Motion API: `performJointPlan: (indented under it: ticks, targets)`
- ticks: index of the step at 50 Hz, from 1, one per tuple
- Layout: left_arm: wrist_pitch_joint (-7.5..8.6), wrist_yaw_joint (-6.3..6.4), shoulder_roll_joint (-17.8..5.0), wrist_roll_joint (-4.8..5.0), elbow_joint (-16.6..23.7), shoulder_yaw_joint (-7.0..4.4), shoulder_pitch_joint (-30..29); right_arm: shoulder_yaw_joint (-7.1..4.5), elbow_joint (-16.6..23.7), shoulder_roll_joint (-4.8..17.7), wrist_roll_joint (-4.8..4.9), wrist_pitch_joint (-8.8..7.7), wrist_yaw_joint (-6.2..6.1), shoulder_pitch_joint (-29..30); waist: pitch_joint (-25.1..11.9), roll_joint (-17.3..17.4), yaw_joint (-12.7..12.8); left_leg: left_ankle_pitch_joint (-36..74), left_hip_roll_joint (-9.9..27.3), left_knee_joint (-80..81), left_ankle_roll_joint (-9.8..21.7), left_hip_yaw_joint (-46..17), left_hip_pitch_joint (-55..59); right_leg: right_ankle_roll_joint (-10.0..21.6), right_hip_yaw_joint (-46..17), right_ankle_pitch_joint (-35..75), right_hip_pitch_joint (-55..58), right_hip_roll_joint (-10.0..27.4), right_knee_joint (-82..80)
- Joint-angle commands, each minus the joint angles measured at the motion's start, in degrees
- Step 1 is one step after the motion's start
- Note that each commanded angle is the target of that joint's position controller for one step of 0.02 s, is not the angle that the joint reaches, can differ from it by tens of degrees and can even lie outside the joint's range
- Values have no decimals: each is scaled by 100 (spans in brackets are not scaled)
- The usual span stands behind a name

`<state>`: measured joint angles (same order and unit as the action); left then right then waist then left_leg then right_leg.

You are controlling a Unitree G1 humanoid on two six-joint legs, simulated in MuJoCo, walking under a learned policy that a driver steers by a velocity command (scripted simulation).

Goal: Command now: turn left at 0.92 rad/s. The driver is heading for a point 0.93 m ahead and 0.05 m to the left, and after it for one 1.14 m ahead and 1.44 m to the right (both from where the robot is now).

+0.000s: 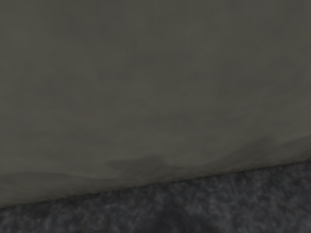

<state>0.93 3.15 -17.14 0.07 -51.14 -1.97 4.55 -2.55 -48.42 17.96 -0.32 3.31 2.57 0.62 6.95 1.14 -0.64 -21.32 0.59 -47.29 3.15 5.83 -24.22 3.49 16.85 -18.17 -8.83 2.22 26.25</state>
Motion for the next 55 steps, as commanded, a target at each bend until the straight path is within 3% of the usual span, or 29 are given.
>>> performJointPlan:
  ticks: [1,4,6,7,8,9,11,13,17,22,23,24,25,26,28,31,34,35,37,38,39,41,44,48,50,52,53,54,55]
  targets:
    - [-60,-80,-1034,-36,113,-215,302,-28,179,348,33,-39,46,-304,-923,-856,16,-215,-106,632,114,147,194,312,-628,5732,1108,1597,91]
    - [-101,-198,-1103,57,135,-260,257,-79,118,457,43,-90,-39,-522,-1080,-951,-70,-341,-222,1205,266,210,634,213,-516,5637,1076,1702,687]
    - [-162,-273,-1104,159,266,-285,-16,-147,-43,611,6,-163,-163,-1198,-1237,-722,-551,416,-172,2122,526,-194,1609,-107,-395,5095,381,1627,1756]
    - [-137,-340,-1027,150,576,-259,-138,-324,-117,1283,-4,-187,-263,-1331,-1147,427,-518,2268,696,2452,999,-1819,2305,-513,-266,2872,-1032,1061,2690]
    - [-105,-389,-738,-56,927,-170,-715,-493,-211,1834,-80,-135,-246,-1381,-1092,1036,-481,4507,1590,2762,1755,-3521,2606,-794,-852,-1797,-2397,47,3789]
    - [-53,-408,-740,-191,883,-138,-598,-597,-129,1982,-36,-175,-225,-1195,-1169,404,-306,4571,1668,2804,1851,-3404,2543,-867,-1898,-2062,-2442,120,3953]
    - [51,-298,-796,-84,678,-125,-109,-514,116,1511,1,-96,-258,-327,-674,99,234,3677,1103,2797,1319,-2604,1877,-774,-1967,-1086,-2259,166,3133]
    - [82,-129,-781,-91,527,-92,18,-396,159,1118,28,-63,-337,-143,-842,321,214,4201,922,2688,1074,-2346,1843,-699,-1766,-757,-1827,-72,2475]
    - [35,-95,-557,-4,471,-4,213,-355,-164,1129,19,-59,-377,-715,-1430,463,27,4184,877,2483,850,-2334,1925,-565,-1759,-448,-1111,-148,1686]
    - [76,-40,-525,-34,271,51,683,-278,-227,1094,12,19,-372,-365,-1168,730,222,2083,629,2470,453,-2630,959,-409,-1581,247,22,-206,44]
    - [134,-35,-476,-105,263,93,745,-186,-234,853,27,13,-386,-358,-1172,424,294,1077,344,2369,244,-2557,591,-391,-1834,211,417,63,-622]
    - [143,-9,-981,-252,345,14,592,-75,-61,497,69,-13,-366,-182,-935,-848,286,7,-325,1672,-68,-1933,-149,-116,-3331,-836,371,1151,-1596]
    - [107,-23,-1393,-238,319,-126,373,-132,-94,723,-59,-30,-363,-318,-641,-1625,227,-702,-746,300,-204,-1287,-66,463,-4309,-1407,-439,1870,-2138]
    - [97,-56,-1188,-160,267,-93,323,-192,-199,972,-128,-66,-335,-549,-530,-1212,34,-653,-530,-400,-210,-1506,167,660,-4185,-1189,-844,1874,-2105]
    - [139,-89,-697,-41,277,32,-106,-149,-430,786,-111,-121,-274,-941,-420,-873,-284,-232,-370,-667,-312,-1382,428,457,-3221,-301,-948,1312,-1844]
    - [189,-95,-565,-1,36,70,196,-23,-493,525,-152,-154,-267,-811,-590,-896,-69,-327,-326,267,-494,-1045,555,345,-2601,705,-378,935,-1424]
    - [154,-132,-495,-25,-286,114,630,110,-669,235,-69,-184,-389,-865,-731,-1058,95,-271,-239,2130,-423,-838,1245,326,-2772,1009,-102,859,-1170]
    - [127,-150,-576,17,-324,79,627,117,-749,260,-47,-219,-456,-1021,-667,-1021,-26,591,-286,3009,-367,-731,1639,196,-2834,1158,-200,751,-979]
    - [207,-221,-741,54,-260,-31,756,7,-720,848,-69,-304,-599,-1056,-835,-799,47,1191,250,3131,-202,-1235,2354,-97,-2873,1697,-706,600,-621]
    - [253,-273,-468,111,-81,14,611,-76,-714,1233,-43,-312,-595,-884,-884,-35,166,1069,665,2964,34,-1679,2194,-275,-2365,1024,-1104,93,-360]
    - [219,-309,-521,45,107,0,158,-99,-755,1164,-5,-364,-536,-842,-767,548,69,878,877,3220,257,-1864,1807,-332,-1933,398,-1240,-180,135]
    - [129,-322,-531,-32,182,-54,168,-119,-635,1041,-16,-400,-538,-612,-562,1031,109,1486,1356,3328,624,-1930,1733,-269,-1670,-519,-1809,-280,1536]
    - [22,-372,-447,-50,190,-90,343,-75,-583,797,-43,-429,-589,-652,-562,674,266,3623,1695,3026,887,-1438,1822,-170,-1662,-913,-2126,60,2613]
    - [-126,-601,-342,68,249,-54,435,-122,-488,812,-99,-453,-466,-459,-810,719,235,3240,1395,2642,532,-649,1911,-195,-1412,-487,-1462,54,1776]
    - [-151,-662,-519,-18,326,-110,422,-179,-480,905,-62,-429,-408,-480,-881,781,215,2968,1402,2346,422,-486,1820,-151,-1268,-362,-1032,-49,1120]
    - [-101,-604,-630,-131,142,-181,855,-189,-494,869,16,-428,-397,-531,-973,139,412,2412,1058,1158,79,-58,1406,1,-1423,246,-106,-318,-43]
    - [-47,-534,-1229,-179,175,-320,963,-142,-283,721,-12,-432,-350,-502,-777,-1180,463,405,472,-25,-310,206,53,347,-3210,1322,470,668,-893]
    - [-28,-545,-1872,-157,36,-478,1308,-45,63,495,-138,-364,-385,-95,-801,-2126,503,-1698,-452,-811,-474,-469,-1084,1113,-5223,2861,665,1633,-1147]
    - [-33,-494,-1719,-52,35,-503,1085,-45,-60,663,-179,-384,-368,-304,-983,-1375,357,-1386,-148,-1315,-471,-1052,-1056,1271,-4888,2671,779,1525,-1032]
